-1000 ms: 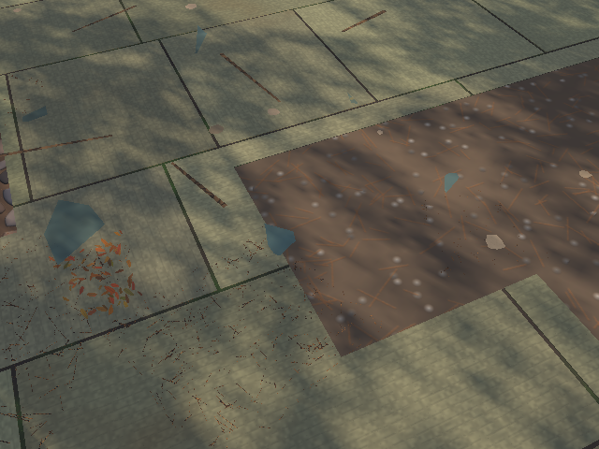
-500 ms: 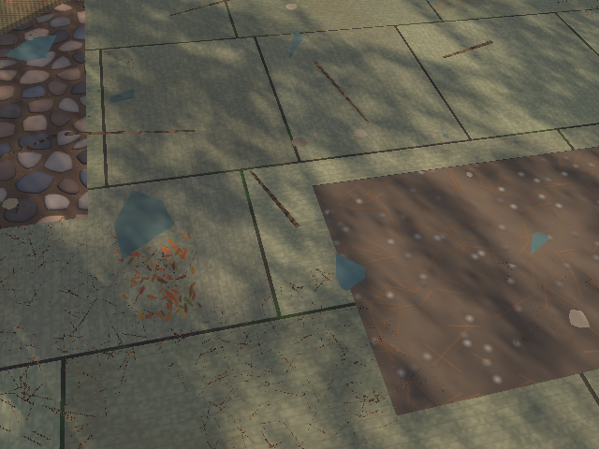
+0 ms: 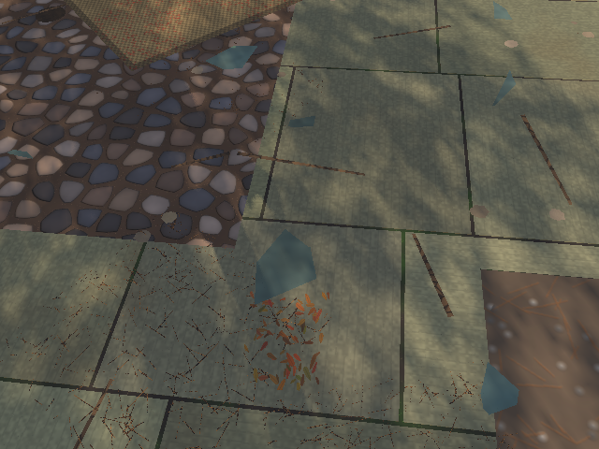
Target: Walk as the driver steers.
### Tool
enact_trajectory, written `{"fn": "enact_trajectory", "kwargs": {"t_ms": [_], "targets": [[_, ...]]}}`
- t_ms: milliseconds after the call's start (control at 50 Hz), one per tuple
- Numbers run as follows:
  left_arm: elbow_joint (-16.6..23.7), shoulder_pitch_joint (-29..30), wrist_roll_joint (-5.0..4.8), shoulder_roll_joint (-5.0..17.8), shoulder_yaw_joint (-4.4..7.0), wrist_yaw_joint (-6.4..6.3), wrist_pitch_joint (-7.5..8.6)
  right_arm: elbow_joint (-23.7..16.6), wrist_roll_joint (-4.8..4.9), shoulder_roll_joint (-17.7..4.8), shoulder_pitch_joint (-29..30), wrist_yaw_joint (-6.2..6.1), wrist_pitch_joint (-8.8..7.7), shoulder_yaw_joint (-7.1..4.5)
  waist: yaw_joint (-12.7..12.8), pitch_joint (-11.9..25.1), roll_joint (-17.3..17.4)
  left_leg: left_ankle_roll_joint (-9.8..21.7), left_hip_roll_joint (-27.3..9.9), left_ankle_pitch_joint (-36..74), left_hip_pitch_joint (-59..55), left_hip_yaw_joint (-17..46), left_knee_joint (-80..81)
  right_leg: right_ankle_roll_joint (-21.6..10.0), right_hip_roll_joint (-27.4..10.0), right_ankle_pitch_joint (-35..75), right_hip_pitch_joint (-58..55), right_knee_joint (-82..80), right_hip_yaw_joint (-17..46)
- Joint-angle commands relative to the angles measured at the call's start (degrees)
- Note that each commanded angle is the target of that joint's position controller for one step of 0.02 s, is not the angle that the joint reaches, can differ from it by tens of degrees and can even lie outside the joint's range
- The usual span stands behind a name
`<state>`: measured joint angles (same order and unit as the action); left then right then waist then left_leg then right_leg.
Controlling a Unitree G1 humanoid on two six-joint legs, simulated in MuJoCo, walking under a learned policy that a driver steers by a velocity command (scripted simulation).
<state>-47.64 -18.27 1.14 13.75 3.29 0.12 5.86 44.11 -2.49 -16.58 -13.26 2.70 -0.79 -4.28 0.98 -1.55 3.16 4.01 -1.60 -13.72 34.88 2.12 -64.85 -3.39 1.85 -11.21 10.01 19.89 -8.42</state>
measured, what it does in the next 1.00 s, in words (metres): walks ahead, turning left: left foot, then right foot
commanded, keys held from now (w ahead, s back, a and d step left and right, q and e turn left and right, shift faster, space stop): w+q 0.64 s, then w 0.08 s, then w+e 0.28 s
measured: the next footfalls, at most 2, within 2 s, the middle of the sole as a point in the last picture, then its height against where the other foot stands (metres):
left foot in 0.30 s outside the picture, level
right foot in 0.82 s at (295, 375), level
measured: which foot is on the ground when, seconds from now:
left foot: up 0.00-0.28, down 0.30-0.84, up 0.86-1.00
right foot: down 0.00-0.30, up 0.32-0.80, down 0.82-1.00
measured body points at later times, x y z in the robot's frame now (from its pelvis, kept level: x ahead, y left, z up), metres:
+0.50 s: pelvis +0.27 +0.07 +0.00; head +0.30 +0.09 +0.44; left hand +0.30 +0.36 -0.13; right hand +0.42 -0.17 -0.12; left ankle +0.27 +0.12 -0.74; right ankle +0.32 -0.09 -0.66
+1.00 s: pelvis +0.56 +0.11 +0.00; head +0.59 +0.11 +0.45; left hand +0.52 +0.39 -0.12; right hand +0.74 -0.10 -0.13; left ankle +0.46 +0.20 -0.66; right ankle +0.62 +0.06 -0.74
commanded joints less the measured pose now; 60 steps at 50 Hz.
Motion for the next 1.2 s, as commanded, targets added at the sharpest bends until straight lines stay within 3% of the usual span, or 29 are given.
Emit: {"fn": "enact_trajectory", "kwargs": {"t_ms": [20,120,200,240,260,280,300,320,340,360,380,400,420,460,520,640,720,780,800,820,840,860,880,900,920,960,1020,1100,1200], "targets": [[2.0,-1.0,-0.09,4.4,0.63,0.25,1.37,-4.1,-0.02,0.0,1.1,0.91,0.08,0.50,-1.3,-0.8,-6.7,-0.6,-2.7,5.9,6.8,1.5,2.2,-6.7,-16.7,12.0,-2.5,-11.9,9.8],[0.3,-4.1,-0.14,5.8,0.66,-0.03,0.95,-7.4,0.45,1.4,11.7,2.03,-0.52,1.77,1.0,-2.6,-7.0,-0.2,-2.1,14.9,2.9,-4.4,19.0,-4.5,-14.9,17.7,-3.7,-11.1,0.9],[-1.8,-8.0,0.00,7.8,1.01,-0.93,-0.34,-9.5,0.08,0.9,16.8,2.24,-0.49,1.90,2.4,-3.9,-7.1,2.0,-0.6,8.3,1.1,-8.2,27.1,-3.9,-17.0,24.5,-11.5,-7.9,-1.6],[-2.7,-8.8,0.10,9.4,1.23,-1.40,-1.28,-9.3,-0.28,0.1,15.0,1.70,-0.44,1.50,1.2,-1.9,-8.3,4.1,3.0,1.9,-4.1,-10.5,29.5,-3.2,-17.5,42.0,-14.7,-0.4,-4.0],[-3.0,-9.0,0.17,10.4,1.40,-1.59,-1.85,-8.3,-0.39,-0.8,11.2,1.39,-0.58,1.03,-0.6,0.7,-8.9,5.4,5.3,-0.7,-9.0,-11.1,30.7,-3.0,-17.6,49.7,-15.6,6.7,-4.9],[-2.9,-8.7,-0.04,11.0,1.44,-1.69,-2.40,-6.0,-0.64,-2.1,3.8,0.90,-1.06,0.24,-3.9,5.1,-8.2,7.0,7.6,-0.5,-18.4,-11.0,33.9,-2.4,-17.2,50.4,-13.2,17.4,-6.2],[-1.8,-8.0,0.09,10.7,1.24,-1.65,-2.55,-2.6,-1.23,-5.3,-6.7,-0.01,-1.41,-1.24,-8.4,11.3,-5.0,9.5,4.9,-1.6,-33.8,-5.0,35.9,-0.8,-16.1,38.8,-3.2,32.4,-6.6],[2.6,-9.3,-0.62,4.4,-0.25,-0.46,-2.15,-2.9,-0.93,-11.7,-9.1,-1.02,-1.30,-2.91,-6.5,18.0,8.0,16.0,-13.2,-8.6,-53.3,22.4,37.6,2.5,-9.1,-4.3,21.4,52.8,-6.3],[5.2,-3.9,-0.25,7.9,0.71,-0.05,-1.60,-4.1,0.87,-13.1,-11.2,-1.52,-0.67,-3.27,-8.3,21.6,5.9,19.8,-19.4,-3.1,-56.4,42.9,46.3,3.8,-1.8,-20.5,31.8,62.7,4.6],[7.0,2.8,-0.38,8.1,0.74,0.20,-1.14,-2.5,1.22,-11.8,-10.2,-2.10,-0.30,-3.04,-8.2,13.3,0.8,17.7,-16.5,4.3,-52.2,32.0,46.9,3.2,-5.4,-13.3,37.2,61.7,9.1],[6.8,2.5,-0.68,6.9,0.05,0.17,-0.50,-1.9,1.76,-9.2,-7.4,-2.43,-0.55,-2.44,-5.5,7.1,-1.2,15.8,-14.7,12.4,-43.3,24.9,47.4,3.0,-7.5,-8.5,34.8,56.2,8.8],[5.9,1.6,-0.12,6.6,0.09,0.08,-0.70,-2.1,1.79,-7.2,-4.5,-2.48,-0.94,-1.89,-2.6,4.2,-3.7,13.4,-11.4,17.6,-36.5,20.2,48.3,3.1,-8.9,-7.4,30.7,51.3,9.1],[5.6,-0.1,0.97,6.4,0.05,0.12,-1.73,-2.4,2.15,-5.9,-2.3,-2.51,-1.31,-1.39,-0.2,3.1,-3.4,12.4,-8.9,20.8,-31.4,16.9,49.2,3.8,-9.5,-7.8,26.8,48.7,9.4],[5.3,-1.5,2.00,5.7,0.03,0.61,-3.73,-2.6,2.48,-4.8,-1.8,-2.17,-2.39,-0.91,1.4,3.9,-2.4,12.6,-6.4,24.5,-27.1,14.3,50.3,5.0,-9.1,-7.8,23.1,46.1,8.9],[7.2,3.5,1.74,4.8,-0.18,1.00,-4.65,-1.4,2.30,-6.6,-4.8,-2.01,-2.91,-1.38,0.5,1.7,-1.7,12.2,-4.6,20.7,-24.0,13.4,52.7,6.1,-8.7,-1.7,25.4,39.9,8.1],[11.5,17.3,1.19,5.0,-0.69,1.24,-4.28,0.5,2.27,-7.1,-12.3,-2.20,-3.02,-1.58,-4.6,-0.8,0.2,10.3,-4.1,18.4,-29.9,16.0,51.8,6.2,-6.4,9.4,30.2,24.4,8.9],[13.2,21.3,0.66,5.1,-1.03,1.71,-3.29,1.6,1.79,-7.1,-14.7,-2.91,-3.29,-1.27,-5.9,-1.4,1.0,8.8,-6.0,24.1,-33.4,16.5,49.4,4.1,-4.7,10.5,25.8,16.5,8.4],[11.2,14.7,0.55,7.0,-0.21,1.36,-2.70,2.0,1.43,-8.4,-12.3,-3.26,-3.72,-1.23,-2.6,-0.7,2.1,5.9,-7.1,33.6,-34.1,14.6,46.1,0.5,-2.4,5.1,14.3,11.7,6.8],[9.1,8.7,0.50,8.0,0.44,0.81,-2.40,2.3,1.27,-8.9,-11.7,-3.18,-3.74,-1.27,0.2,2.0,1.0,4.9,-5.6,41.7,-34.8,12.2,38.6,-0.8,-0.3,3.1,7.3,9.5,5.4],[6.7,0.7,0.76,9.4,1.15,0.12,-1.90,2.6,1.01,-8.2,-12.0,-2.99,-3.82,-0.96,3.6,6.7,-1.0,3.9,-2.6,41.7,-32.5,9.0,27.2,-2.6,-1.1,2.5,-2.6,8.1,6.2],[5.8,-8.8,1.64,13.1,1.88,-0.59,-1.56,1.2,0.89,-4.6,-13.3,-2.99,-3.93,0.07,6.5,14.5,-7.3,2.8,0.5,24.6,-24.3,5.8,9.2,-5.7,-13.8,-4.9,-14.9,7.5,21.8],[4.5,-8.7,1.70,18.4,3.34,-0.13,-2.03,1.2,2.53,-1.5,-21.6,-2.51,-3.94,0.44,1.3,16.9,-23.3,-0.2,10.9,-14.5,-5.4,1.2,-6.3,-13.9,-24.5,-7.1,-24.5,-2.4,52.0],[5.0,-4.0,-0.47,12.6,2.33,0.82,-2.64,1.9,0.09,-5.2,-17.7,-2.78,-3.79,0.33,0.1,9.5,-12.6,0.7,6.2,-12.4,1.1,4.5,-9.0,-13.3,-22.3,-13.9,-19.2,-5.6,54.9],[6.1,0.9,-0.91,9.3,1.68,1.19,-2.68,0.8,0.11,-5.7,-11.4,-2.39,-3.89,0.25,-0.4,3.4,-7.0,0.4,3.2,-6.4,1.5,3.5,-7.5,-12.3,-20.1,-10.5,-12.3,-5.2,44.5],[5.9,2.1,-0.54,7.6,1.24,1.45,-2.49,-0.1,0.02,-5.3,-7.3,-2.16,-4.13,0.60,-0.4,1.7,-3.9,0.0,1.6,-3.5,0.4,2.8,-4.8,-11.3,-17.0,-1.9,-8.1,-5.4,37.9],[4.2,1.2,-0.77,6.7,0.81,1.33,-1.92,-0.9,-0.67,-4.0,-6.2,-1.67,-3.35,1.10,-1.9,1.3,-6.2,-1.4,-0.5,-2.3,-2.5,1.9,0.3,-9.6,-12.3,9.3,-4.2,-6.3,30.3],[2.2,-2.5,-1.40,7.8,1.24,1.12,-1.17,-1.6,-0.71,-2.7,-4.6,-1.44,-2.39,1.76,-2.1,2.1,-7.0,-3.7,-0.6,-2.3,-2.5,0.1,4.3,-10.9,-10.7,18.0,-3.1,-7.1,26.8],[0.9,-6.5,-1.51,8.3,1.58,0.61,-1.70,-5.0,-0.39,-1.9,5.9,-1.40,-1.98,2.53,0.2,-0.9,-6.8,-6.0,-1.3,5.0,2.2,-1.4,14.4,-10.3,-9.0,16.0,-1.9,-9.5,25.6],[-0.3,-11.4,-1.11,8.9,2.00,0.11,-2.19,-7.8,0.41,-1.0,15.6,-1.10,-2.47,3.47,3.6,-0.4,-7.2,-6.5,0.7,11.9,0.9,-1.8,25.6,-8.2,-7.9,22.0,-5.2,-5.6,26.1]]}}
